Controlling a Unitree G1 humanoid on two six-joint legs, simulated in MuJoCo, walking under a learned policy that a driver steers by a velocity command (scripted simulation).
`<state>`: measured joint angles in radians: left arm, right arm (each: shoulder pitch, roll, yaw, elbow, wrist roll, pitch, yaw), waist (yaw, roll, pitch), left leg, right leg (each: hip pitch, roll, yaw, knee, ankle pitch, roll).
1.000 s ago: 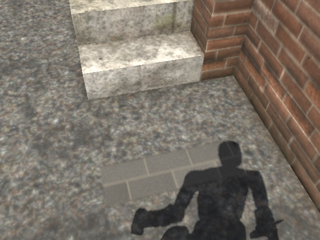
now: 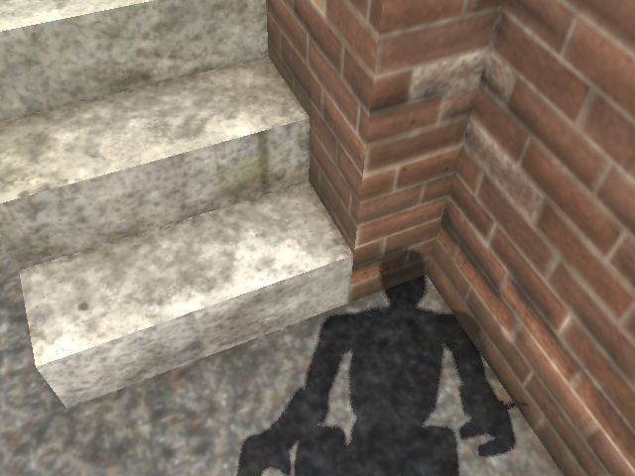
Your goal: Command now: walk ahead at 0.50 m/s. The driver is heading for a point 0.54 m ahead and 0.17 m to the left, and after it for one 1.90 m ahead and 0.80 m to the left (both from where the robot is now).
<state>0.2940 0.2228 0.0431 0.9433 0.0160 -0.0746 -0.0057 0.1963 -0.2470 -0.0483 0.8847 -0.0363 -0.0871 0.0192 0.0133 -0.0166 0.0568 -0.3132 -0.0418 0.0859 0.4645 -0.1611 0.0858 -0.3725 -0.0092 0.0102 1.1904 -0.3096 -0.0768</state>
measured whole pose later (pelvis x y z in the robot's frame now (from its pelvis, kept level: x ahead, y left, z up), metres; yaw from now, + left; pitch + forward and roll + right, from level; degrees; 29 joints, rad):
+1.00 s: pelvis +0.41 +0.11 -0.01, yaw +20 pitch +1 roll +1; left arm 0.10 0.24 0.04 0.85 0.04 -0.02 0.05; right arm 0.21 -0.29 -0.08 0.88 -0.02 0.01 -0.02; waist -0.02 -0.02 0.09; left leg -0.40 -0.12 0.00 0.47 -0.10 0.10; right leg -0.49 -0.08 -0.01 1.19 -0.46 0.02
